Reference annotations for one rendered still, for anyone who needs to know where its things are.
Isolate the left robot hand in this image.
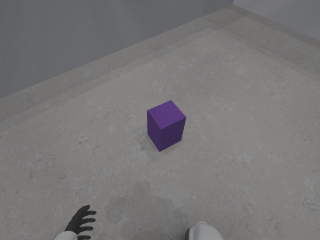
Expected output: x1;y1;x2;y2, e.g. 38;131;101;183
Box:
64;205;97;240

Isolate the robot right thigh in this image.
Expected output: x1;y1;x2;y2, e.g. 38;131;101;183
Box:
188;223;224;240

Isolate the right robot shin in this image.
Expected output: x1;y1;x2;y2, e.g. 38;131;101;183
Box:
195;221;207;226

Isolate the carton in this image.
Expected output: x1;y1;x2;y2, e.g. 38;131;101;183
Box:
147;100;187;152

